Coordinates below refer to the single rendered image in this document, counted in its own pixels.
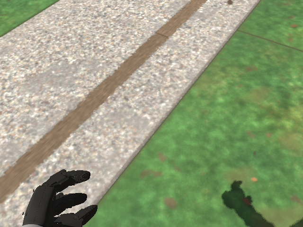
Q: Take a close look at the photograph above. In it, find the robot left hand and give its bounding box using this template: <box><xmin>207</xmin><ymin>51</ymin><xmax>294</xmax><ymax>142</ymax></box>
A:
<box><xmin>22</xmin><ymin>169</ymin><xmax>98</xmax><ymax>227</ymax></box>

